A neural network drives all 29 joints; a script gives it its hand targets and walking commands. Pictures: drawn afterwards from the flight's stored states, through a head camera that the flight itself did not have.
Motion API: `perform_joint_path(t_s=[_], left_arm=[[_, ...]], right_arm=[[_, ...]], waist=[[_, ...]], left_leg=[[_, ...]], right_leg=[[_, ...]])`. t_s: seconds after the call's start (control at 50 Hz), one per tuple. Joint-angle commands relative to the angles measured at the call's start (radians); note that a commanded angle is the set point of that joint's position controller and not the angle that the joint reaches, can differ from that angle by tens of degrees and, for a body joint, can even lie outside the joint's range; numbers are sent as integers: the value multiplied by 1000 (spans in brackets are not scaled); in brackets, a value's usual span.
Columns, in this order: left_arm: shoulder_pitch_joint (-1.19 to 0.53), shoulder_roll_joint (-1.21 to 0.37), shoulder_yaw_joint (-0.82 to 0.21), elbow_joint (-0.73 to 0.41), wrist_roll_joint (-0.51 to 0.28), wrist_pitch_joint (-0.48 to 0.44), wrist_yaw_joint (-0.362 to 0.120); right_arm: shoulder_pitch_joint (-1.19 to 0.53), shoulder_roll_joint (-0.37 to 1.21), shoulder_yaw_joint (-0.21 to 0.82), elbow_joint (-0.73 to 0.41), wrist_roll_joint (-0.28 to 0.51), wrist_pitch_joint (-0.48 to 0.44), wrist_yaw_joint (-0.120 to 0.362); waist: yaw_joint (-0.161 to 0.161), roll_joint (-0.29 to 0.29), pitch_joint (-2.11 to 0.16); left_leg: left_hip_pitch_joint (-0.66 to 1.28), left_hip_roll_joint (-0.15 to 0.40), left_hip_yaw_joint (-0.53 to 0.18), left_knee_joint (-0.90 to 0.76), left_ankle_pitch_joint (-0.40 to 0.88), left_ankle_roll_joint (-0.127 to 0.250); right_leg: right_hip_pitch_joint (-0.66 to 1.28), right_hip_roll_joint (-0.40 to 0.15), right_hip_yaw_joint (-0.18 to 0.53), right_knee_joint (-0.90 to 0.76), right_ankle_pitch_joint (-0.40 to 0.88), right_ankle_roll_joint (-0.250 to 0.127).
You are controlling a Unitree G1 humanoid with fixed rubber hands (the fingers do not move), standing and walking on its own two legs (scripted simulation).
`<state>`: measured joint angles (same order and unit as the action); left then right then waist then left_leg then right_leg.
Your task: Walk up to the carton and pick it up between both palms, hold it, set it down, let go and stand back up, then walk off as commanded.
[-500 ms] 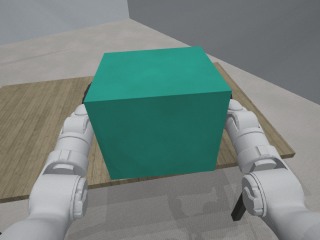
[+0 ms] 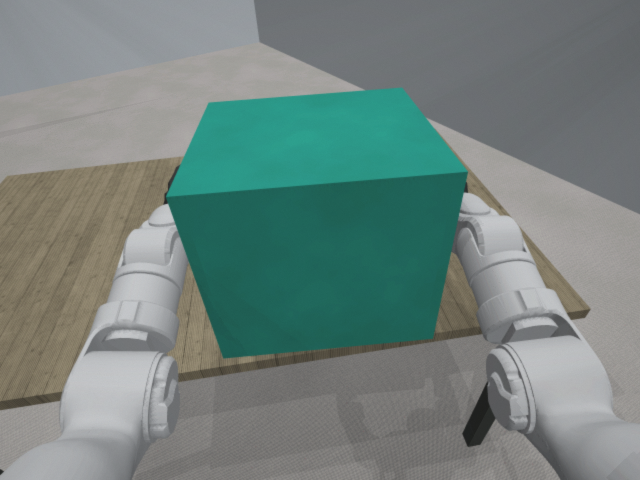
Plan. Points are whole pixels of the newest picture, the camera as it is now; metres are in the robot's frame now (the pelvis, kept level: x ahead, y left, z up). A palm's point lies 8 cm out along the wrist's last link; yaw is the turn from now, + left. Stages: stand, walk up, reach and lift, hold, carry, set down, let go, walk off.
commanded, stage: reach and lift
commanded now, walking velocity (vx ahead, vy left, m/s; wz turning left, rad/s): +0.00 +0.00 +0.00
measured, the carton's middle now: (317, 216) +0.39 +0.01 +0.18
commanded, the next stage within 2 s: hold in 0.34 s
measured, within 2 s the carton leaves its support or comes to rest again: neither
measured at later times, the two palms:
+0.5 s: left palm (174, 211) +0.39 +0.19 +0.20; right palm (456, 196) +0.39 -0.16 +0.20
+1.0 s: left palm (171, 210) +0.38 +0.19 +0.20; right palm (456, 195) +0.39 -0.16 +0.20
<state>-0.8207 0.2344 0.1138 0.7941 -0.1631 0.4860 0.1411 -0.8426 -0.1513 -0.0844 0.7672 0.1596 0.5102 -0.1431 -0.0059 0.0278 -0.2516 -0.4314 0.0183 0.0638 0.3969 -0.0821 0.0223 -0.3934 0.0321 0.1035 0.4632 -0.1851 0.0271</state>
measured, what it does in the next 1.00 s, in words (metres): stands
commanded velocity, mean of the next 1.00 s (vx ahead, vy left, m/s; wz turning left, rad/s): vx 0.00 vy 0.00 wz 0.00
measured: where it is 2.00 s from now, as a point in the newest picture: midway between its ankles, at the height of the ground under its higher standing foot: outside the picture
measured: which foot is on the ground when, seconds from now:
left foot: down 0.00-1.00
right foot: down 0.00-1.00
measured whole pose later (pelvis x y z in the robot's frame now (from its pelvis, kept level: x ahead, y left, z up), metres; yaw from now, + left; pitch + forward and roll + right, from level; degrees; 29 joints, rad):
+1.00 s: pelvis +0.00 +0.00 +0.00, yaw +0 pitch +5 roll +0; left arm -0.80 0.23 0.12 0.70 -0.14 0.59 0.14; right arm -0.84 -0.16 -0.08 0.71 0.17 0.59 -0.15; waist -0.01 0.03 -0.28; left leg -0.41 0.02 0.06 0.40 -0.08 0.02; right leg -0.37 0.03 0.10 0.46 -0.18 0.03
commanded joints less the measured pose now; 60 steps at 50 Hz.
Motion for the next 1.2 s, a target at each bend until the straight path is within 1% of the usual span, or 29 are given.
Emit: perform_joint_path(t_s=[0.0,0.04,0.08,0.14,0.2,0.22,0.24,0.3,0.36,0.38,0.46,0.56,0.62,0.64,0.66,0.68,0.72,0.76,0.78,0.8,0.86,0.9,0.92,0.98,1.04,1.08,1.1,1.12,1.18], left_arm=[[-930,-925,-293,-522,-82,-40,-135],[-891,-912,-279,-482,-58,-23,-139],[-900,-945,-306,-554,-75,-21,-138],[-878,-900,-248,-444,-23,12,-150],[-901,-895,-255,-453,-47,16,-160],[-927,-902,-261,-513,-51,10,-155],[-918,-895,-265,-466,-48,16,-157],[-948,-901,-274,-501,-54,19,-149],[-931,-893,-271,-505,-66,20,-148],[-957,-908,-312,-566,-86,16,-142],[-963,-913,-316,-574,-76,33,-148],[-933,-868,-248,-443,-37,56,-163],[-952,-875,-263,-474,-60,51,-167],[-972,-882,-280,-486,-73,48,-165],[-954,-895,-270,-487,-77,50,-162],[-963,-886,-279,-505,-73,47,-165],[-943,-906,-294,-528,-78,49,-157],[-926,-912,-293,-491,-80,55,-162],[-949,-903,-280,-472,-65,54,-163],[-975,-889,-271,-487,-67,47,-163],[-983,-907,-298,-522,-73,48,-157],[-969,-886,-275,-486,-71,52,-166],[-963,-895,-301,-544,-89,49,-167],[-997,-895,-292,-519,-73,46,-164],[-992,-902,-296,-520,-92,44,-163],[-954,-895,-285,-489,-74,54,-168],[-958,-889,-280,-475,-66,52,-167],[-980,-896,-295,-531,-76,50,-164],[-957,-884,-272,-492,-70,53,-165]], right_arm=[[-1102,835,426,-625,290,-108,144],[-1081,824,437,-616,293,-100,143],[-1050,820,429,-636,295,-96,147],[-1012,776,380,-505,263,-69,134],[-1045,778,382,-512,267,-63,133],[-1043,808,406,-531,283,-70,138],[-1036,782,388,-512,279,-58,137],[-1068,812,403,-540,297,-59,136],[-1103,841,435,-621,302,-56,137],[-1119,862,460,-665,326,-63,132],[-1047,841,431,-596,317,-37,127],[-1060,788,374,-488,280,-16,126],[-1089,825,405,-540,301,-30,119],[-1092,820,393,-544,302,-28,118],[-1130,832,407,-582,307,-28,116],[-1055,828,393,-517,294,-16,118],[-1090,841,430,-603,316,-27,118],[-1125,825,410,-624,312,-27,114],[-1096,812,390,-535,299,-19,118],[-1112,834,395,-552,297,-27,115],[-1101,831,402,-569,302,-25,119],[-1082,823,384,-548,290,-20,113],[-1077,831,401,-579,303,-23,109],[-1094,836,387,-543,299,-17,111],[-1131,847,396,-588,301,-22,116],[-1086,824,389,-574,310,-22,112],[-1129,823,388,-586,302,-19,110],[-1080,826,382,-534,296,-18,111],[-1108,829,389,-562,298,-20,109]], waist=[[57,-37,-635],[72,-38,-626],[54,-31,-657],[33,-36,-502],[34,-50,-496],[51,-33,-549],[36,-35,-501],[46,-24,-528],[70,-69,-569],[65,-54,-618],[29,-43,-567],[22,-66,-418],[39,-55,-504],[22,-41,-493],[33,-71,-514],[23,-49,-488],[41,-52,-559],[25,-68,-524],[14,-50,-466],[29,-67,-487],[13,-31,-513],[13,-67,-471],[6,-55,-542],[6,-37,-499],[9,-68,-523],[7,-42,-511],[2,-72,-467],[6,-32,-512],[9,-73,-499]], left_leg=[[533,-55,-125,10,163,3],[534,-55,-118,6,154,3],[560,-48,-126,5,178,-5],[508,-52,-113,-26,64,1],[489,-51,-117,-31,34,14],[500,-51,-110,-25,82,12],[480,-54,-113,-29,29,13],[483,-51,-115,-29,34,11],[464,-58,-116,-23,36,33],[474,-58,-118,-12,70,27],[486,-55,-122,-12,55,12],[432,-48,-115,-53,-68,24],[437,-59,-108,-32,-1,29],[431,-63,-111,-30,-9,24],[443,-56,-120,-29,14,25],[440,-58,-117,-33,11,23],[466,-56,-123,-25,44,20],[453,-52,-122,-19,21,25],[441,-52,-120,-38,-35,26],[434,-54,-113,-33,-31,32],[457,-55,-124,-28,1,20],[427,-59,-115,-35,-11,27],[461,-55,-119,-22,40,22],[440,-54,-119,-35,-13,22],[438,-53,-122,-31,-11,29],[446,-57,-118,-29,-7,21],[426,-55,-120,-36,-45,29],[447,-51,-121,-32,7,21],[429,-49,-116,-43,0,25]], right_leg=[[140,54,-75,-173,166,3],[143,55,-70,-178,154,8],[136,65,-79,-171,169,-3],[106,56,-79,-200,61,1],[104,47,-78,-198,44,5],[126,49,-75,-194,90,4],[111,48,-69,-199,45,1],[105,50,-77,-187,53,0],[127,46,-63,-181,62,10],[147,43,-64,-174,106,12],[116,52,-73,-182,82,8],[80,42,-67,-209,-37,4],[130,35,-61,-204,37,18],[135,32,-55,-199,38,16],[125,39,-64,-196,56,15],[126,43,-63,-194,56,14],[135,49,-67,-184,87,13],[117,48,-69,-191,53,10],[95,43,-70,-198,4,6],[105,37,-69,-196,7,12],[102,44,-70,-183,50,7],[128,37,-60,-201,40,14],[144,40,-62,-191,95,16],[105,41,-64,-189,28,12],[124,37,-61,-190,42,14],[125,34,-61,-193,46,15],[104,41,-64,-198,10,12],[112,43,-66,-183,56,11],[129,42,-66,-195,52,13]])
